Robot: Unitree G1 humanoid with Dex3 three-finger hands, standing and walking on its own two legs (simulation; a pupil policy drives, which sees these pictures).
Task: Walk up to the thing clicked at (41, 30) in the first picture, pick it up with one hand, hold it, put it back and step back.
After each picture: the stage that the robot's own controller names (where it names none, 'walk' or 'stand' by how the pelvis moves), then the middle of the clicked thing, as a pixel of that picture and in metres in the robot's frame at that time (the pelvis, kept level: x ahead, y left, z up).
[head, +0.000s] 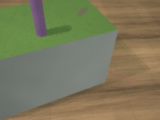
stand; (38, 17) +0.88 +0.26 -0.02
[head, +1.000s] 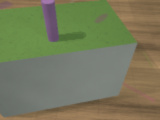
walk; (51, 21) +0.82 +0.22 -0.02
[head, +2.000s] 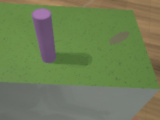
walk; (45, 38) +0.57 +0.19 +0.01
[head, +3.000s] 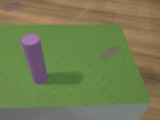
stand; (36, 61) +0.50 +0.21 -0.02
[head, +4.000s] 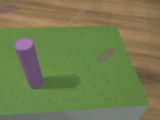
stand; (30, 66) +0.48 +0.22 -0.02
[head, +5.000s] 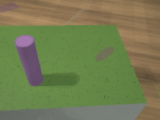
stand; (30, 63) +0.50 +0.22 -0.02
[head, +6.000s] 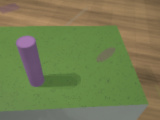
stand; (32, 64) +0.50 +0.22 -0.02
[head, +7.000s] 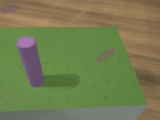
rise first; (32, 64) +0.50 +0.22 -0.02
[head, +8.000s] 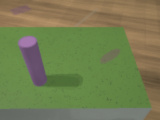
rise first; (34, 63) +0.50 +0.24 -0.02
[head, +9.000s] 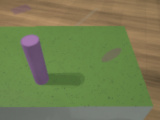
go down; (36, 62) +0.50 +0.23 -0.02
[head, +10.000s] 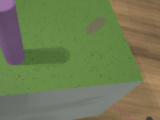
go down; (9, 35) +0.50 +0.21 +0.04
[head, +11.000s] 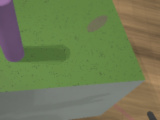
close in; (7, 31) +0.51 +0.22 +0.05
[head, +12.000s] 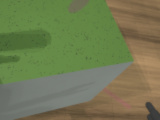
close; out of the picture +0.52 +0.24 +0.09
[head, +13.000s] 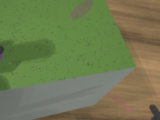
close; out of the picture +0.48 +0.24 +0.08
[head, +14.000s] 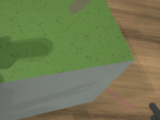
lift; out of the picture +0.49 +0.24 +0.09
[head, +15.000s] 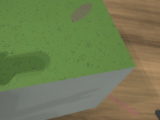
lift; out of the picture +0.44 +0.27 +0.08
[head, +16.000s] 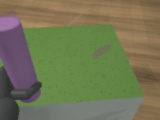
lift; (19, 65) +0.33 +0.18 +0.18
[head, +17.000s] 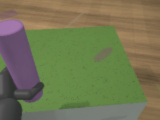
hold; (22, 67) +0.34 +0.17 +0.16
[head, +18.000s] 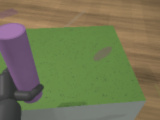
crouch; (23, 68) +0.34 +0.18 +0.15
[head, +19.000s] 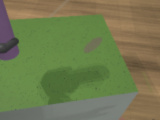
crouch; out of the picture +0.48 +0.22 +0.20
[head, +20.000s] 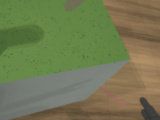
lower; out of the picture +0.52 +0.25 +0.09
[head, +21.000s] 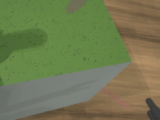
lower; out of the picture +0.51 +0.25 +0.09
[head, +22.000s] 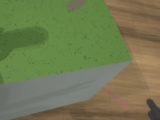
lower; out of the picture +0.52 +0.25 +0.09
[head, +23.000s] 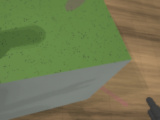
lower; out of the picture +0.52 +0.25 +0.09
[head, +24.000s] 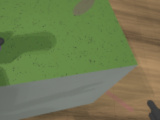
open; out of the picture +0.51 +0.24 +0.09
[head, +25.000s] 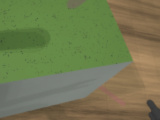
sink last; out of the picture +0.50 +0.24 +0.09
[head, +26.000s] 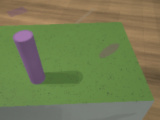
sink last; (31, 60) +0.50 +0.24 +0.02
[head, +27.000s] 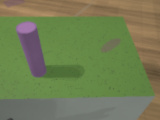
stand; (33, 52) +0.51 +0.22 +0.03
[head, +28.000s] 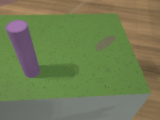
stand; (25, 52) +0.50 +0.23 +0.04
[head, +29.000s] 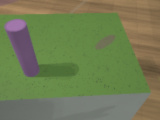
stand; (24, 51) +0.50 +0.24 +0.04
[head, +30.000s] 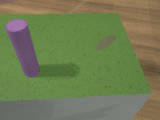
stand; (25, 51) +0.50 +0.23 +0.04
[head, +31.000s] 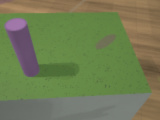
stand; (25, 51) +0.50 +0.23 +0.04
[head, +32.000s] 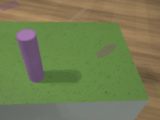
stand; (32, 58) +0.50 +0.22 +0.00
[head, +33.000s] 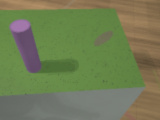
walk; (28, 49) +0.52 +0.23 -0.01
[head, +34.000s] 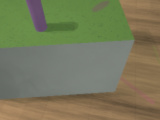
walk; (35, 9) +0.78 +0.27 +0.00
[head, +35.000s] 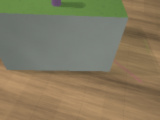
stand; out of the picture +1.12 +0.18 +0.00
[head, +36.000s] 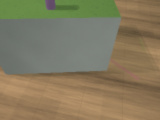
stand; out of the picture +1.12 +0.24 -0.02
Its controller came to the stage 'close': yes
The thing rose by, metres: 0.20
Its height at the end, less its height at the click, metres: +0.00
